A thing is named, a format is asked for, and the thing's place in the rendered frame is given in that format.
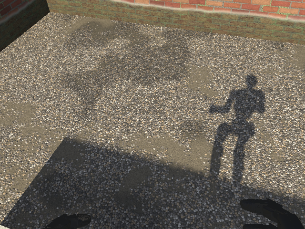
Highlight robot right hand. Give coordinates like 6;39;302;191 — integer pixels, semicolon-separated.
240;198;305;229

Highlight robot left hand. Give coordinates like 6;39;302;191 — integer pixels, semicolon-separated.
42;214;92;229

